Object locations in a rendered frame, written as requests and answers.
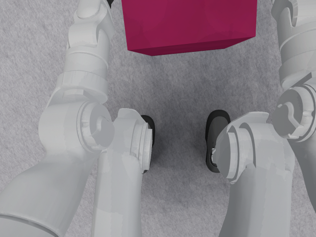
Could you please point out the robot right thigh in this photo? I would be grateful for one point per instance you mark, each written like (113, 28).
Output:
(260, 199)

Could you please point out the left robot upper arm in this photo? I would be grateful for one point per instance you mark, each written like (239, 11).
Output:
(42, 200)

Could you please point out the robot right foot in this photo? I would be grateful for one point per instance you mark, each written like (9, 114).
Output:
(216, 122)

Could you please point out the right robot upper arm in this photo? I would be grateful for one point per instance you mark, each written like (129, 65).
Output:
(295, 120)

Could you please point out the left robot forearm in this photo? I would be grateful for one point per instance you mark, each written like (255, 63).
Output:
(87, 55)

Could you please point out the carton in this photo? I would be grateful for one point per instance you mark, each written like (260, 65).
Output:
(161, 27)

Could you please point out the right robot forearm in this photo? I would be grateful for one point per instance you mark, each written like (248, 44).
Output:
(296, 31)

